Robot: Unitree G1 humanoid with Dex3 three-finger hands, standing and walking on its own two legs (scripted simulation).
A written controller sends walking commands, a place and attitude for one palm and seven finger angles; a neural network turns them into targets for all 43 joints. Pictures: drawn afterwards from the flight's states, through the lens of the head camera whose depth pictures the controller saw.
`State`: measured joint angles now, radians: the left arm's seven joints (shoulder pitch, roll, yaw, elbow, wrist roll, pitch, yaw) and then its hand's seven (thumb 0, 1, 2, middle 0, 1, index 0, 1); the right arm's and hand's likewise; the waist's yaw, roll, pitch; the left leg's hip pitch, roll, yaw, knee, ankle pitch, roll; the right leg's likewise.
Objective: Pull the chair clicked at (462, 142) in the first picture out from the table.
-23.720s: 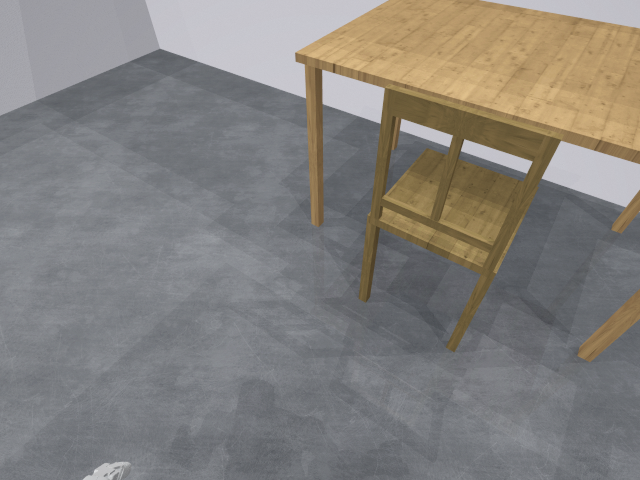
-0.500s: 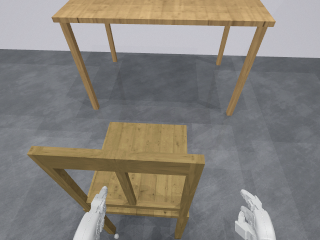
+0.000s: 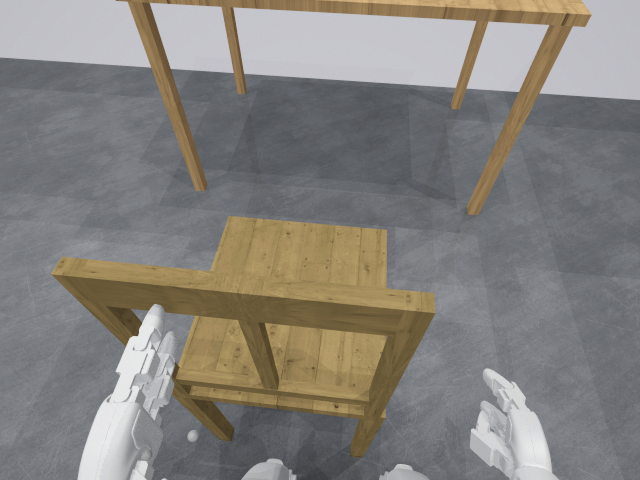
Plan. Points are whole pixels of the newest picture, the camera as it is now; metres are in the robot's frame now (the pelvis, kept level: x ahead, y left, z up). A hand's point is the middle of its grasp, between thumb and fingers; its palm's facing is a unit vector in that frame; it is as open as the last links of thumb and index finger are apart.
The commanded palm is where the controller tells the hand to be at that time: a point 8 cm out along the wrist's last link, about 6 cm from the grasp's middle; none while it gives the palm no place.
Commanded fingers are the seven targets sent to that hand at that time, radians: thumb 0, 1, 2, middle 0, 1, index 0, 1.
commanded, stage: draw the hand back to the body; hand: left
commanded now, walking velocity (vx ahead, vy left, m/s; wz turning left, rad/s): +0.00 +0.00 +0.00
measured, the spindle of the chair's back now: (262, 355) +0.28 +0.10 -0.04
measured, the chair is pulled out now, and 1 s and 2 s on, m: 0.68 0.68 0.68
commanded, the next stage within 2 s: step back with the hand held close in 1.28 s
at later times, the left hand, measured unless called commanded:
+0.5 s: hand (69, 393) +0.17 +0.22 +0.15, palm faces +0.29 -0.87 -0.40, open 14.9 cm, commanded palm +0.13 +0.26 +0.19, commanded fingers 0.00 0.21 0.57 -0.10 -0.16 -0.10 -0.16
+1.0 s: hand out of the picture +0.23 +0.26 +0.25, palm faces +0.49 -0.75 -0.45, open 8.3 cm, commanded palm +0.17 +0.29 +0.26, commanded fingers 0.00 0.90 0.90 -0.20 -0.30 -0.20 -0.30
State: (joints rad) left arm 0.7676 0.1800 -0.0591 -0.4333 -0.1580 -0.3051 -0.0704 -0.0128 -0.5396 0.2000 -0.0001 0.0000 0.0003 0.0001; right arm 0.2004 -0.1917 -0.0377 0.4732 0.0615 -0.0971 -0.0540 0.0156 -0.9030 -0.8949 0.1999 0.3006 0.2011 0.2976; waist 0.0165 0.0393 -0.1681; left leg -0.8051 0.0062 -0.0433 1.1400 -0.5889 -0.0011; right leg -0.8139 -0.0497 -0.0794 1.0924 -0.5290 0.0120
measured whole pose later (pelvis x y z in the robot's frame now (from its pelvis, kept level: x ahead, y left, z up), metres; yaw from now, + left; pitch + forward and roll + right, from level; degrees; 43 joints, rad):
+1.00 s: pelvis +0.03 -0.01 +0.08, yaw +0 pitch -1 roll -1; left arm 0.47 0.37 0.36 -0.43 -0.08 -0.03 0.16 0.01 0.75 0.83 -0.19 -0.27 -0.19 -0.27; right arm 0.17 -0.23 -0.01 0.67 0.03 -0.11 -0.09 0.02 -0.90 -0.89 0.20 0.30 0.20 0.30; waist 0.06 0.10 0.00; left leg -0.12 0.02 -0.03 0.47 -0.33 -0.01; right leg -0.14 -0.02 -0.08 0.46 -0.29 0.00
